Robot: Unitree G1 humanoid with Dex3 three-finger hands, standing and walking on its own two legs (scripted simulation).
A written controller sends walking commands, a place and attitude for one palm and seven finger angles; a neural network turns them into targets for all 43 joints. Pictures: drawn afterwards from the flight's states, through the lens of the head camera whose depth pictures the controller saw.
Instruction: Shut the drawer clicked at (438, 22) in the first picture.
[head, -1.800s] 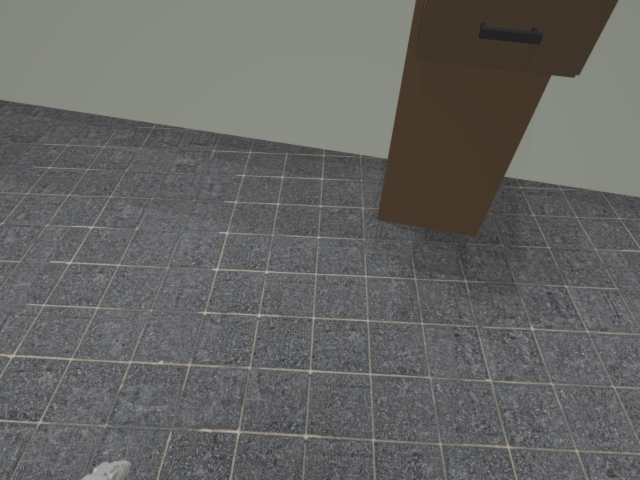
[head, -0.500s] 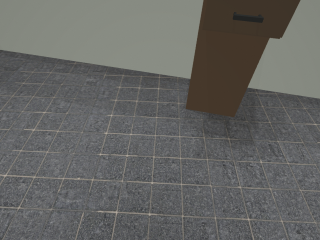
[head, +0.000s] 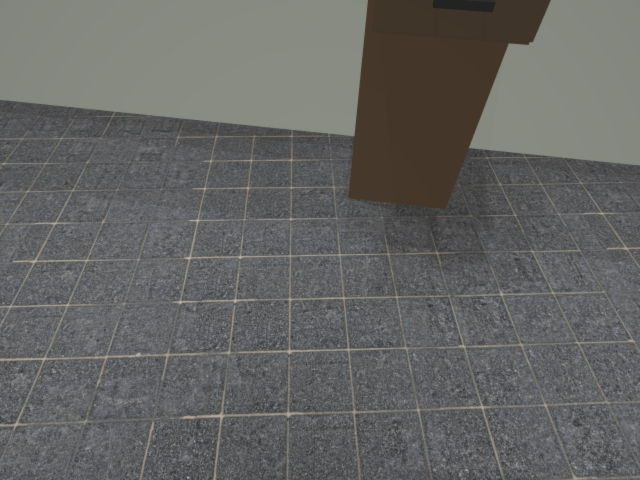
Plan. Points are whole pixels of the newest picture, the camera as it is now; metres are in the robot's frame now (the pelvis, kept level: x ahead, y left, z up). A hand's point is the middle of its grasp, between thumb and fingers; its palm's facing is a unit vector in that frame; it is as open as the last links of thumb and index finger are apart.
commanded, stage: walk to a spot facing it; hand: left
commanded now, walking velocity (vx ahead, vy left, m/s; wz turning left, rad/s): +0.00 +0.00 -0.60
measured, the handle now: (462, 0) +1.05 -0.24 +0.15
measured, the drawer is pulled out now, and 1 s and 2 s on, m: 0.25 0.25 0.25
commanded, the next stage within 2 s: none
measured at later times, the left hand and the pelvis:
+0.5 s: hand out of the picture +0.07 +0.15 -0.15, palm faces -0.18 -0.96 -0.23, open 7.4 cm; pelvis +0.01 -0.04 +0.01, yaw -15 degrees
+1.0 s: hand (230, 358) +0.32 +0.18 -0.17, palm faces -0.48 -0.86 -0.18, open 7.4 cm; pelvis +0.16 +0.02 +0.01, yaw -33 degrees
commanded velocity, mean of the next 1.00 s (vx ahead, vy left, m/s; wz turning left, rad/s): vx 0.20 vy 0.00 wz -0.60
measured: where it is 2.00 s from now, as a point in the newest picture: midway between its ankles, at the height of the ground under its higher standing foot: (403, 385)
